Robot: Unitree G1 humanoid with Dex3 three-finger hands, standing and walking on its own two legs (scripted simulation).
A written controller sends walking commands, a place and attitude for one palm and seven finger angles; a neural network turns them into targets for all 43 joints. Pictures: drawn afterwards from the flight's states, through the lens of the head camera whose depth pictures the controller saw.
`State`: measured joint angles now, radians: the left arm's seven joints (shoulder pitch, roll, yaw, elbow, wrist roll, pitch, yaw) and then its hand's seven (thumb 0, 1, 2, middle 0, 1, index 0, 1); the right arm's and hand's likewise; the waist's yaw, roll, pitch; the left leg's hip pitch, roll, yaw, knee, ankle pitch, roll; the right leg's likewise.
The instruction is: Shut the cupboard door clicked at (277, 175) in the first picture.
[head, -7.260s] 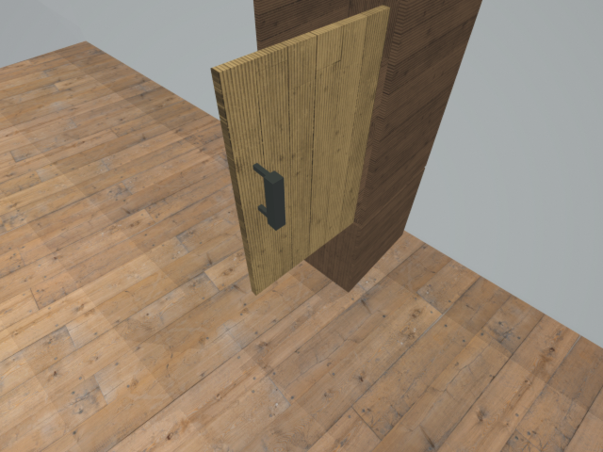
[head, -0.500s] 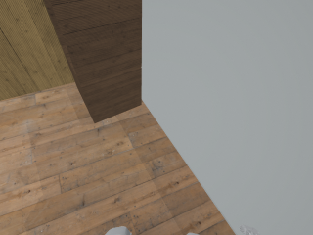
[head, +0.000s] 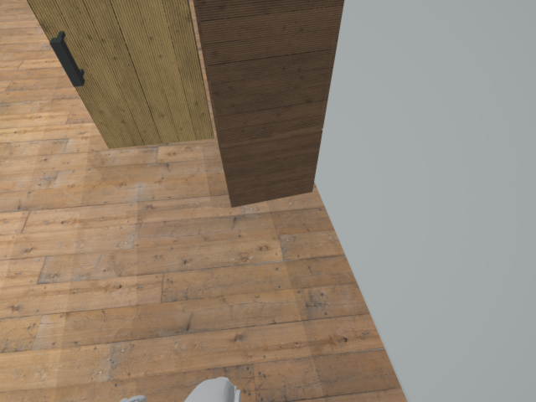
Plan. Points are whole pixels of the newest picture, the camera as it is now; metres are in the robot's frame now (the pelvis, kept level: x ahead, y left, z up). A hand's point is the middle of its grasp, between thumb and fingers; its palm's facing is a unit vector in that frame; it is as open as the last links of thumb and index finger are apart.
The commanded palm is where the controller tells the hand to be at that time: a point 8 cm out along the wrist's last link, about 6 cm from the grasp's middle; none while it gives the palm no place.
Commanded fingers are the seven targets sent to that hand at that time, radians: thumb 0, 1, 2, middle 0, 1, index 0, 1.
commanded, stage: turn to face it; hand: left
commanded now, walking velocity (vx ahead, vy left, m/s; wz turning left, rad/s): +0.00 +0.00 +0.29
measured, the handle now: (70, 58) +0.89 +0.57 +0.01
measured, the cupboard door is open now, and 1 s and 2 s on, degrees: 85 85 85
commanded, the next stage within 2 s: take the last steps up to it in 0.16 s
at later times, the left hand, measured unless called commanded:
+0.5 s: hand out of the picture +0.02 +0.20 -0.16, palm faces +0.23 -0.94 -0.25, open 7.4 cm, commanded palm none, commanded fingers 0.00 0.90 0.90 -0.20 -0.30 -0.20 -0.30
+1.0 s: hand out of the picture +0.11 +0.31 -0.17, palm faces +0.32 -0.93 -0.19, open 7.4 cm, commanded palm none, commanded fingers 0.00 0.90 0.90 -0.20 -0.30 -0.20 -0.30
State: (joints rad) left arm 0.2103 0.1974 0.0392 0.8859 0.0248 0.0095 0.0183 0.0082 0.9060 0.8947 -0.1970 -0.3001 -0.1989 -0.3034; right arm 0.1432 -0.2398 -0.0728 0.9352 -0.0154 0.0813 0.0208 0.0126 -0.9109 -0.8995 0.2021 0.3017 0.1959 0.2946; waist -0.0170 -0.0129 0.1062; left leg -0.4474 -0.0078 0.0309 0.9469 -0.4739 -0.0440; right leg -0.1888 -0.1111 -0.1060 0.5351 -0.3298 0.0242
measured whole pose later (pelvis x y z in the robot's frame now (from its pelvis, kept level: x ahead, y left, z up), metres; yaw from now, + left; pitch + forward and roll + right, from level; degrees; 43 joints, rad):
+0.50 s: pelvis +0.02 +0.00 +0.00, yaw +10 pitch +0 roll +1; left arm 0.29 0.19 0.05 0.96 0.02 -0.02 0.00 0.01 0.91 0.89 -0.20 -0.30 -0.20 -0.30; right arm 0.19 -0.22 -0.05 0.98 -0.03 0.07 0.02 0.01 -0.91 -0.90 0.20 0.30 0.20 0.30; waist 0.02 0.03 0.05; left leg -0.47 -0.02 -0.03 1.00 -0.40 0.00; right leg -0.20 -0.07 -0.09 0.55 -0.35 0.01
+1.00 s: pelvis +0.14 +0.12 +0.00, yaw +15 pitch +0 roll +1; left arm 0.25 0.20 0.06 1.04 0.02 0.00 -0.01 0.01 0.91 0.89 -0.19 -0.30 -0.19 -0.30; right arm 0.20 -0.17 -0.04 0.99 -0.03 -0.05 -0.02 0.00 -0.94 -0.90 0.21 0.30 0.20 0.30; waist 0.03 -0.04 0.06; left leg -0.24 -0.01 0.15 0.47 -0.22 0.07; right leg -0.52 -0.12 -0.09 1.14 -0.36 0.00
